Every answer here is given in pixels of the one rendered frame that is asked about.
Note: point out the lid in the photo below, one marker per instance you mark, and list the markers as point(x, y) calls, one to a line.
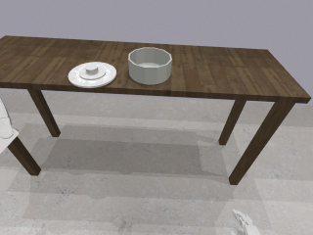
point(79, 77)

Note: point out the robot right hand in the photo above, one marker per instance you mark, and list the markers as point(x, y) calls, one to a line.
point(245, 223)

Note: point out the robot left hand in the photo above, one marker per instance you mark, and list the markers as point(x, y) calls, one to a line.
point(7, 133)

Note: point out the knob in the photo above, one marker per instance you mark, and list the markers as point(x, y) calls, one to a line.
point(92, 68)

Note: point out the pot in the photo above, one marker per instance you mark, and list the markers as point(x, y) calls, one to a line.
point(149, 65)

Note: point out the table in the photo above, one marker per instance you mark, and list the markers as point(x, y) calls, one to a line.
point(205, 72)

